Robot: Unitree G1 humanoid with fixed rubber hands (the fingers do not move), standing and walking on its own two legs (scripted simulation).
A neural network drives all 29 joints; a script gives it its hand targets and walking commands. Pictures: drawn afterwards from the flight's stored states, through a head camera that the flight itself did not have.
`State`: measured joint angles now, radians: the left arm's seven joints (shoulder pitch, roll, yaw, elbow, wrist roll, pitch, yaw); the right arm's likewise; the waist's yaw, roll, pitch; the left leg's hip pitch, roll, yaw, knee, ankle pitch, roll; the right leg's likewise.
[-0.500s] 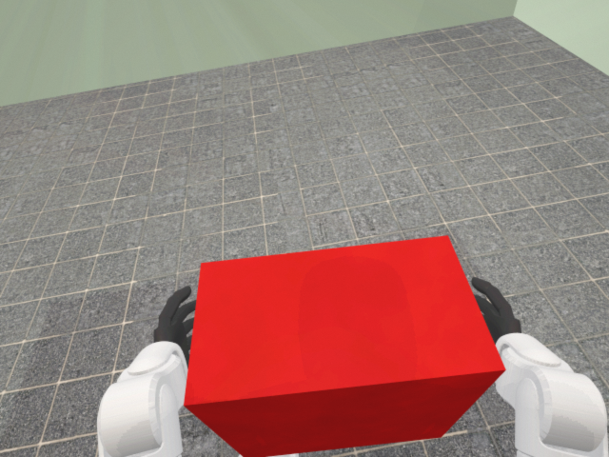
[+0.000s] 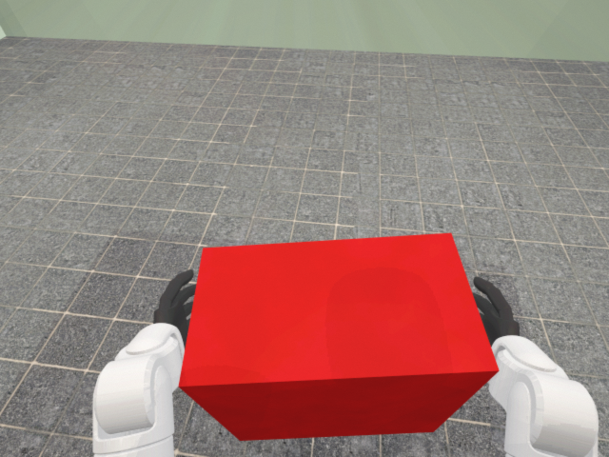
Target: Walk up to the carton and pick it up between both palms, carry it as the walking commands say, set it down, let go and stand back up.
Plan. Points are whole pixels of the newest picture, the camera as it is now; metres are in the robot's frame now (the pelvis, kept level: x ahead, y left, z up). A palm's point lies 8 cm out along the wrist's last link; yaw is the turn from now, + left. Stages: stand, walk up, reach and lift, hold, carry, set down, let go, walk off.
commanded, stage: carry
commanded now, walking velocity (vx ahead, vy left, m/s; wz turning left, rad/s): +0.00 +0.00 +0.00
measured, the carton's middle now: (331, 350) +0.25 +0.01 +0.02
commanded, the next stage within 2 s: none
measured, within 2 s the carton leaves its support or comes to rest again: neither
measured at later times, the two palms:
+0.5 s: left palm (152, 420) +0.15 +0.20 +0.07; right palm (527, 448) +0.14 -0.18 +0.07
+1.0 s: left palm out of the picture +0.09 +0.20 +0.07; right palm out of the picture +0.07 -0.17 +0.07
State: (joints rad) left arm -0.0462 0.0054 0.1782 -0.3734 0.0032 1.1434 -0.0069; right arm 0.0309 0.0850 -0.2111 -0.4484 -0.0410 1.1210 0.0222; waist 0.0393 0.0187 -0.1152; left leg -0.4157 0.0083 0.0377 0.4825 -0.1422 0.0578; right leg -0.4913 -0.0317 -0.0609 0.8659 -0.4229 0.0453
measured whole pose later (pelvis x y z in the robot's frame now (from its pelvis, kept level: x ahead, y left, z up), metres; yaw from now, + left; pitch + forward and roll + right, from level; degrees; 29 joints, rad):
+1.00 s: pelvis -0.16 +0.02 +0.00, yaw -2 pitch +2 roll -2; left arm -0.07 -0.02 0.17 -0.30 0.04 1.17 0.00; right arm -0.01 0.03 -0.20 -0.36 -0.03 1.16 0.02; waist 0.01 0.04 -0.12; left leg -0.45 0.01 0.12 0.41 -0.08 0.03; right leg -0.33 -0.01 -0.12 0.52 -0.28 -0.03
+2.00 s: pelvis -0.19 +0.03 +0.00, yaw -1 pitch +2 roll +0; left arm -0.08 -0.03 0.18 -0.30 0.06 1.18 0.01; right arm -0.05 0.01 -0.20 -0.31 -0.02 1.16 0.02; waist -0.01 0.01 -0.12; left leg -0.40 0.00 0.11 0.47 -0.11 0.05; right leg -0.34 -0.03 -0.14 0.52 -0.21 -0.04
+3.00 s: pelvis -0.14 +0.01 +0.00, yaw -1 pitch +4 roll +0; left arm -0.06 -0.03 0.19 -0.15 0.08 0.96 -0.02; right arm -0.04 0.04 -0.20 -0.16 -0.07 0.94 0.06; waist 0.01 0.00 -0.13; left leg -0.36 0.01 0.10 0.47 -0.18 0.03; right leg -0.30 -0.02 -0.14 0.50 -0.27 -0.04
